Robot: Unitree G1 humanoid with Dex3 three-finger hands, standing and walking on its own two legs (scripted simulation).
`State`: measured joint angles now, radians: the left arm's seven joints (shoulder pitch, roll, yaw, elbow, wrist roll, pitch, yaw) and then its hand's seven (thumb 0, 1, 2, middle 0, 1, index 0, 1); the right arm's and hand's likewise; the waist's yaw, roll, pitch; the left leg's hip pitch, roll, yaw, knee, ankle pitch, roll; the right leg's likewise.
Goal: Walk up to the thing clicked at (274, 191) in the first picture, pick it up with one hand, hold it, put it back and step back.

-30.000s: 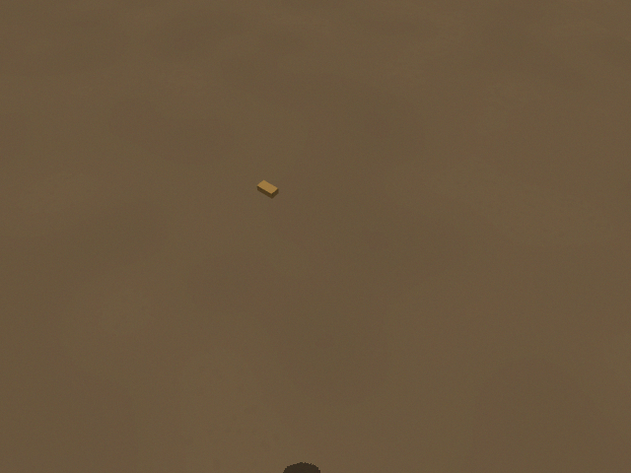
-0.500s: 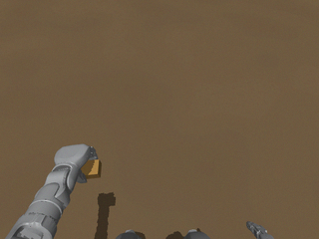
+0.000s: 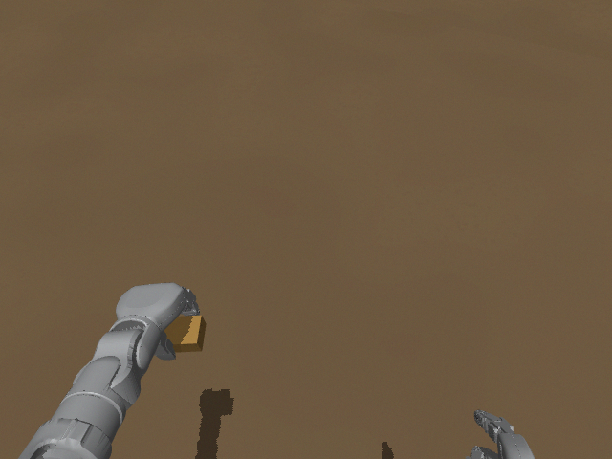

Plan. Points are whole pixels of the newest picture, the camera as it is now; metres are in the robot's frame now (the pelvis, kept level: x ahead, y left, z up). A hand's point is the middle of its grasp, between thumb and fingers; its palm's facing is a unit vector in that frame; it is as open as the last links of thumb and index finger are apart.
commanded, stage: hold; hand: left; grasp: from above
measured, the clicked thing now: (173, 334) +0.32 +0.22 -0.09
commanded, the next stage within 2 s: crouch in 1.36 s
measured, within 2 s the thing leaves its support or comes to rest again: neither
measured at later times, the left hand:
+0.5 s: hand (160, 349) +0.27 +0.21 -0.03, palm faces -0.44 -0.05 -0.89, open 7.4 cm
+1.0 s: hand (156, 350) +0.26 +0.21 -0.02, palm faces -0.45 -0.05 -0.89, open 7.4 cm
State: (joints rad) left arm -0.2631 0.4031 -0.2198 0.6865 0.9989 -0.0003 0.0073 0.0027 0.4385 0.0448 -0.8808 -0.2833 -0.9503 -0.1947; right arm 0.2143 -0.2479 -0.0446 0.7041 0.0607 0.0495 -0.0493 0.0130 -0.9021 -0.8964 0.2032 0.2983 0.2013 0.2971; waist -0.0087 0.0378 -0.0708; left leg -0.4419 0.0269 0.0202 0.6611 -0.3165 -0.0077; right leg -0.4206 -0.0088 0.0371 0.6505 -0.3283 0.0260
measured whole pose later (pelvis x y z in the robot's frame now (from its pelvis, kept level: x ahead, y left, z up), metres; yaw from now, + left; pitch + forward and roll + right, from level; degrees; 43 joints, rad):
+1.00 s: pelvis -0.02 +0.00 +0.01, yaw +0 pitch +1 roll +0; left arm -0.20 0.41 -0.23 0.56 0.98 0.00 -0.07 0.01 0.45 0.03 -0.88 -0.28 -0.95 -0.19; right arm 0.16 -0.24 -0.01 0.68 0.08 0.06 -0.07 0.02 -0.91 -0.90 0.20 0.30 0.20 0.30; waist 0.02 0.05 -0.01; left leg -0.30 0.02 0.03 0.50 -0.22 -0.01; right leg -0.29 -0.01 0.05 0.52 -0.24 0.02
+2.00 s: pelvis -0.03 +0.00 -0.07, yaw +1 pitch +19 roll -1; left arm -0.52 0.39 -0.17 1.08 1.17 -0.08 0.31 0.00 0.41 0.07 -0.91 -0.25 -0.97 -0.18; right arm 0.19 -0.27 -0.08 0.71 0.00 0.06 -0.01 0.01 -0.90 -0.90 0.20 0.30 0.20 0.30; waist -0.06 0.00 -0.13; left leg -1.01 0.03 -0.03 1.12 -0.45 -0.02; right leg -0.97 0.00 0.01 1.11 -0.47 0.02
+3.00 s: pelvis -0.08 +0.00 -0.37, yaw -5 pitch +38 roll -7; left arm -0.99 0.68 0.04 1.40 1.25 -0.16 0.33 0.00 0.41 0.07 -0.92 -0.24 -0.98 -0.16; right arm 0.15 -0.24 0.01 0.73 -0.11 -0.03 0.10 0.01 -0.90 -0.90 0.20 0.30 0.20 0.30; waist -0.23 0.00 -0.11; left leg -2.20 0.02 -0.13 2.21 -0.67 -0.02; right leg -2.12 0.04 -0.05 2.16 -0.70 0.04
